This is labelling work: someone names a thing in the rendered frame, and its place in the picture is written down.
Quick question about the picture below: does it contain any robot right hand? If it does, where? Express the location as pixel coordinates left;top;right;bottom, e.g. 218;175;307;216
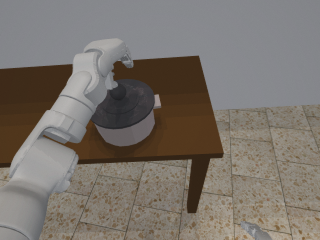
240;221;273;240

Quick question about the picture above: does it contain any pot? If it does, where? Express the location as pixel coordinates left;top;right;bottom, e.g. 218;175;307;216
95;94;162;147

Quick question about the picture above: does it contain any left robot forearm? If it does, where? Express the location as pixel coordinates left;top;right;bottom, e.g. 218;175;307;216
9;46;113;178

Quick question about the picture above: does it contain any robot left hand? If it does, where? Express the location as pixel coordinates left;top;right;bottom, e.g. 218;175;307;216
83;38;134;90

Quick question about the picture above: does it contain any table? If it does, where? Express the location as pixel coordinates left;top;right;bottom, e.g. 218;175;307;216
0;55;224;214

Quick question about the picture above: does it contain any knob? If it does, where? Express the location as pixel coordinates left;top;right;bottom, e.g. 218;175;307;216
109;83;127;100

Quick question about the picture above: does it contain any left robot upper arm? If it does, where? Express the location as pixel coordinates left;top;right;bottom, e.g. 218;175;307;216
0;135;79;240

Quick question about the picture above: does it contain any lid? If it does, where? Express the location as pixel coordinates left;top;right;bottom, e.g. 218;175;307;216
90;79;155;130

